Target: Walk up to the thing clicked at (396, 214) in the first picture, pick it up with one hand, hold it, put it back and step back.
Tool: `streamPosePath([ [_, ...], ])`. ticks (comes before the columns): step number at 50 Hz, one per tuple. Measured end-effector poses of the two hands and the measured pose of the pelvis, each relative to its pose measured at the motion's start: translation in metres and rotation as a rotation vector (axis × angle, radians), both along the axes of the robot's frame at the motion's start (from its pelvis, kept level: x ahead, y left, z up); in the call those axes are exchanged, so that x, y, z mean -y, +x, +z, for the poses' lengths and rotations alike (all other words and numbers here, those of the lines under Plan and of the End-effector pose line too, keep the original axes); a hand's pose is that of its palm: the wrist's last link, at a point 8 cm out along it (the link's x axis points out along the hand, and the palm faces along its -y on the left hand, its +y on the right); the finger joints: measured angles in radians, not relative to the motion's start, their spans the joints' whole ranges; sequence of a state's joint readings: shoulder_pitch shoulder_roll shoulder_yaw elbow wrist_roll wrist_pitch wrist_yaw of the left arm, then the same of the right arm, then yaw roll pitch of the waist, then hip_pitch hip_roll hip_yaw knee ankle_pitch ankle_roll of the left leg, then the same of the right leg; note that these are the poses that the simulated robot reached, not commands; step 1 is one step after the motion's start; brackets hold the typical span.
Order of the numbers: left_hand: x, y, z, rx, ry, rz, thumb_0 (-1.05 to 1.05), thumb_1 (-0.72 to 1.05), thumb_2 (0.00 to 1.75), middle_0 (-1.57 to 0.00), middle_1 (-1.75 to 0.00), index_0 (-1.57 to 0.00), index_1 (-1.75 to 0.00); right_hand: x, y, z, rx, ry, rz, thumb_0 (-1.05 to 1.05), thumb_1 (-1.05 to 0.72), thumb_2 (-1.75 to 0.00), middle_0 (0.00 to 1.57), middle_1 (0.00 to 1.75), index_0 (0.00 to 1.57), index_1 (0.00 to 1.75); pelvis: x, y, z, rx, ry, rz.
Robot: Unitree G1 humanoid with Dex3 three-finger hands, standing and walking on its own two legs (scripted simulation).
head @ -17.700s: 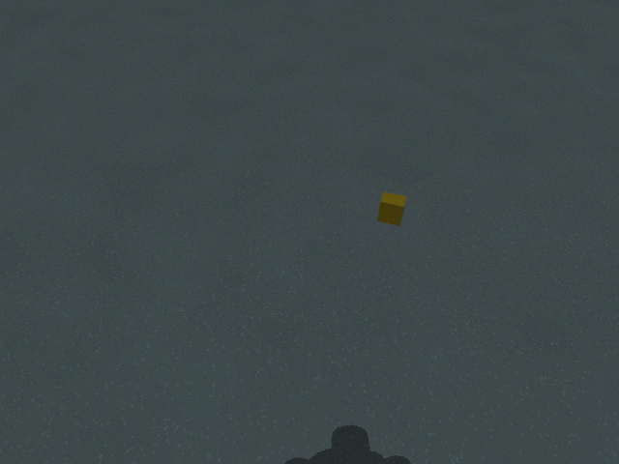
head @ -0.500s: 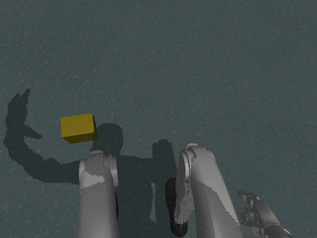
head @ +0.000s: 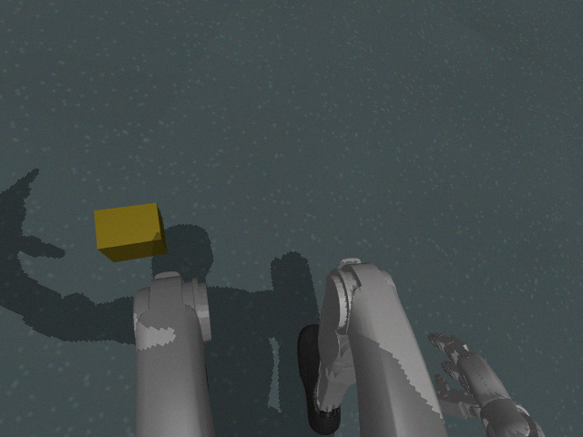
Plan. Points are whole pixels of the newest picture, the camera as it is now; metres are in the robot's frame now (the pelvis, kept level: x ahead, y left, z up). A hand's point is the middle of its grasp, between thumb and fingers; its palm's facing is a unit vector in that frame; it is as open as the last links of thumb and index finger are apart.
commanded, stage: approach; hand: left
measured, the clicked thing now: (134, 234) +0.44 +0.25 -0.32
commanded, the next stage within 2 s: close in in 0.42 s
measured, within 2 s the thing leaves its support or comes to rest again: neither
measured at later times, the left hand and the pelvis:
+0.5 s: hand (56, 249) +0.39 +0.34 -0.24, palm faces -0.07 -0.91 -0.41, open 15.3 cm; pelvis +0.00 +0.00 -0.08, yaw -5 degrees
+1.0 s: hand (68, 249) +0.40 +0.35 -0.30, palm faces +0.06 -0.82 -0.57, open 15.8 cm; pelvis -0.01 +0.02 -0.10, yaw -8 degrees
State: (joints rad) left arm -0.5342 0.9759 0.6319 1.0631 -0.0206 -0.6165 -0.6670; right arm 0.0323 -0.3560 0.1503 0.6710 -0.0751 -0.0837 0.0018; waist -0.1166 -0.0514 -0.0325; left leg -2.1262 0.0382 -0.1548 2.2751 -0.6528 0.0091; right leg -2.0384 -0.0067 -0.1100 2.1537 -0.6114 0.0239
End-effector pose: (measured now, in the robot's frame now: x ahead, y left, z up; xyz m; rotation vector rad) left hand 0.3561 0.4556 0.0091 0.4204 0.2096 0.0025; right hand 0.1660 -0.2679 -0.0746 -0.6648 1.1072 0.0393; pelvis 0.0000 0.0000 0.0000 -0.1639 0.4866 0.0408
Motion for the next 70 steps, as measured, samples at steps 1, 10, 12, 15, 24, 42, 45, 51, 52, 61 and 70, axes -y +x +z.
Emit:
streamPosePath([
  [1,0.003,0.001,-0.01,0.002,-0.021,-0.003,0.0,-0.26,0.22,-0.14,-0.34,-0.15,-0.33,0.0,0.001,-0.002,0.0,-0.003,0.01,0.01,-0.8,-0.87,0.21,0.3,0.21,0.3,0.0,0.0,-0.003,0.003,0.0,-0.001],
  [10,0.042,0.021,-0.109,0.02,-0.145,-0.027,0.0,-0.24,0.25,-0.14,-0.39,-0.16,-0.38,-0.005,0.003,-0.025,-0.043,-0.046,0.107,0.0,-0.8,-0.87,0.21,0.3,0.21,0.3,0.0,0.001,-0.04,0.06,-0.022,-0.019],
  [12,0.046,0.024,-0.128,0.023,-0.14,-0.023,0.0,-0.25,0.28,-0.13,-0.42,-0.15,-0.4,-0.006,0.002,-0.03,-0.064,-0.061,0.129,0.0,-0.8,-0.87,0.21,0.3,0.21,0.3,0.0,0.001,-0.047,0.078,-0.029,-0.024],
  [15,0.051,0.026,-0.153,0.021,-0.125,-0.01,0.0,-0.28,0.33,-0.11,-0.45,-0.13,-0.44,-0.008,0.0,-0.038,-0.1,-0.086,0.165,0.0,-0.8,-0.87,0.21,0.3,0.21,0.3,-0.001,0.001,-0.057,0.104,-0.04,-0.03],
  [24,0.062,0.018,-0.217,-0.054,-0.002,-0.009,0.0,-0.35,0.47,-0.07,-0.51,-0.07,-0.51,-0.007,-0.012,-0.055,-0.223,-0.163,0.264,0.0,-0.79,-0.86,0.21,0.3,0.21,0.3,-0.004,-0.003,-0.081,0.193,-0.07,-0.054],
  [42,0.078,0.017,-0.278,-0.012,0.159,0.085,0.0,-0.36,0.43,-0.03,-0.56,-0.08,-0.52,-0.033,-0.006,-0.031,-0.258,-0.281,0.365,0.0,-0.8,-0.86,0.21,0.3,0.21,0.3,-0.016,-0.009,-0.096,0.315,-0.147,-0.086],
  [45,0.074,0.02,-0.276,-0.001,0.176,0.113,0.0,-0.38,0.39,-0.03,-0.56,-0.09,-0.51,-0.038,-0.004,-0.026,-0.239,-0.276,0.357,0.0,-0.81,-0.86,0.21,0.3,0.21,0.3,-0.019,-0.008,-0.096,0.311,-0.158,-0.086],
  [51,0.068,0.024,-0.277,-0.013,0.195,0.119,0.0,-0.41,0.33,-0.04,-0.53,-0.1,-0.48,-0.045,-0.007,-0.025,-0.231,-0.247,0.34,0.0,-0.81,-0.86,0.21,0.3,0.21,0.3,-0.024,-0.006,-0.095,0.296,-0.175,-0.085],
  [52,0.069,0.024,-0.278,-0.014,0.193,0.118,0.0,-0.41,0.32,-0.04,-0.53,-0.1,-0.48,-0.046,-0.008,-0.025,-0.234,-0.24,0.337,0.0,-0.82,-0.86,0.21,0.3,0.21,0.3,-0.025,-0.005,-0.095,0.294,-0.176,-0.084],
  [61,0.085,0.037,-0.282,0.004,0.157,0.13,-0.01,-0.35,0.39,-0.16,-0.64,-0.23,-0.58,-0.045,-0.025,-0.034,-0.292,-0.182,0.314,0.0,-0.83,-0.87,0.21,0.3,0.21,0.3,-0.023,-0.003,-0.094,0.275,-0.169,-0.081],
  [70,0.094,0.047,-0.281,-0.016,0.165,0.134,-0.01,-0.29,0.57,-0.45,-0.89,-0.53,-0.82,-0.035,-0.042,-0.042,-0.328,-0.15,0.283,0.0,-0.84,-0.87,0.21,0.3,0.21,0.3,-0.019,-0.003,-0.094,0.264,-0.155,-0.088],
])
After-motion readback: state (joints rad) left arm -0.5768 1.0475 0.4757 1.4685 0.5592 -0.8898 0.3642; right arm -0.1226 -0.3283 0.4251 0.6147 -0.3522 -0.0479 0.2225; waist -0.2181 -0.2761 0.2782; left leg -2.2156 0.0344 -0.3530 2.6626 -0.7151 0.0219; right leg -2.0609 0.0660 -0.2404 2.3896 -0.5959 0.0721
